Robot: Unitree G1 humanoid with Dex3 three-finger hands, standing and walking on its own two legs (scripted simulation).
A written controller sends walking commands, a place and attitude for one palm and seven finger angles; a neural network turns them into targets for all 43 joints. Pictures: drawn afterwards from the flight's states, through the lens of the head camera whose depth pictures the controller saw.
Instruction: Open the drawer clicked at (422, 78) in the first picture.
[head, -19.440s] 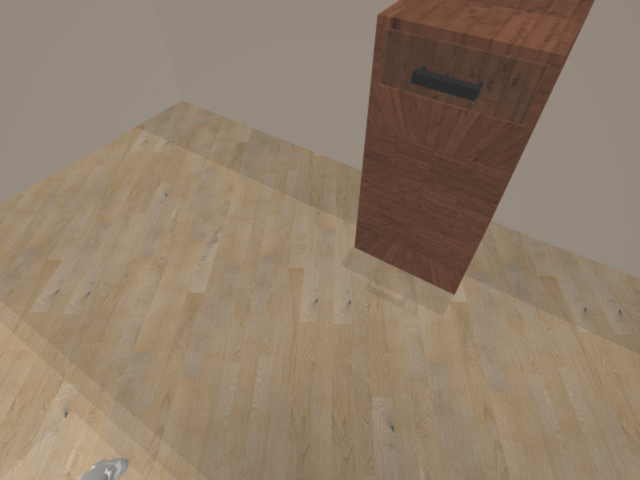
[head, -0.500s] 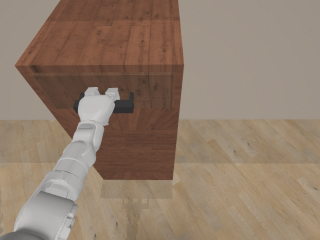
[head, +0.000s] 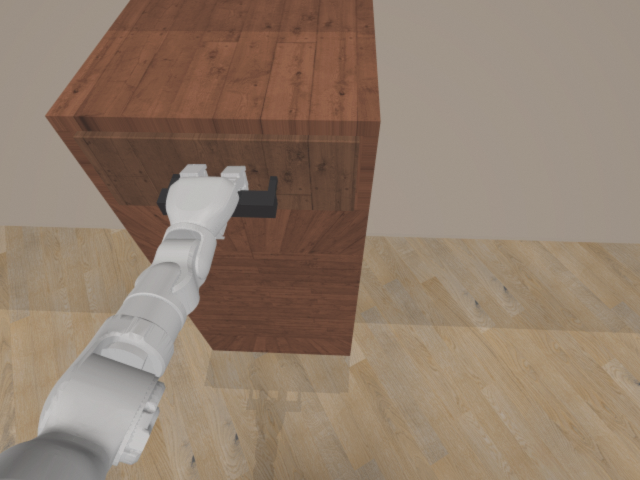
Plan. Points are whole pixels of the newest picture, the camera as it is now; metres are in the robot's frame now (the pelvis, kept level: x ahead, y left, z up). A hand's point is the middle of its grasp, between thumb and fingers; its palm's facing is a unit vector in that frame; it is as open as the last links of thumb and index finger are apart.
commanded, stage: pull the drawer open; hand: left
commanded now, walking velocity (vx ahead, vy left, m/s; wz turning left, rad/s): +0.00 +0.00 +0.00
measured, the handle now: (221, 192) +0.50 +0.13 +0.05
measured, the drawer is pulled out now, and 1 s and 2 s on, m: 0.01 0.04 0.14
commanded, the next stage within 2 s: none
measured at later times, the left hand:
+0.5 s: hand (211, 241) +0.43 +0.14 +0.03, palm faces +0.00 -0.04 -1.00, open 5.9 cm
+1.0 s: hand (210, 245) +0.42 +0.14 +0.03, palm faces -0.01 -0.06 -1.00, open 5.9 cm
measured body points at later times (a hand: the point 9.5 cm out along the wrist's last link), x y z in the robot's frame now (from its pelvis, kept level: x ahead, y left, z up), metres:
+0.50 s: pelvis +0.02 +0.00 +0.01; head +0.07 -0.02 +0.45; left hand +0.42 +0.15 +0.08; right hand +0.12 -0.26 -0.13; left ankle -0.02 +0.09 -0.71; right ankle -0.02 -0.08 -0.71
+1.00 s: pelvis +0.00 +0.00 +0.00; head +0.05 -0.03 +0.45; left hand +0.42 +0.15 +0.08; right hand +0.06 -0.26 -0.14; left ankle -0.02 +0.09 -0.71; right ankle -0.02 -0.08 -0.71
